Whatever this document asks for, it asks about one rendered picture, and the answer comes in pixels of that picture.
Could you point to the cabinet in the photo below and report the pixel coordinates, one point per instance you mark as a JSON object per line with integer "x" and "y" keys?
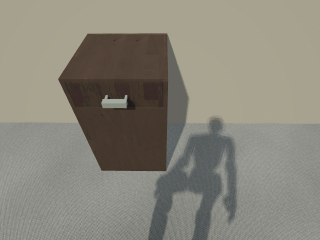
{"x": 122, "y": 139}

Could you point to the drawer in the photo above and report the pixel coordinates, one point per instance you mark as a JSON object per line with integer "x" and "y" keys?
{"x": 139, "y": 94}

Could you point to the handle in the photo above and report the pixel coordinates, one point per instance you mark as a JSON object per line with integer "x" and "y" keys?
{"x": 114, "y": 103}

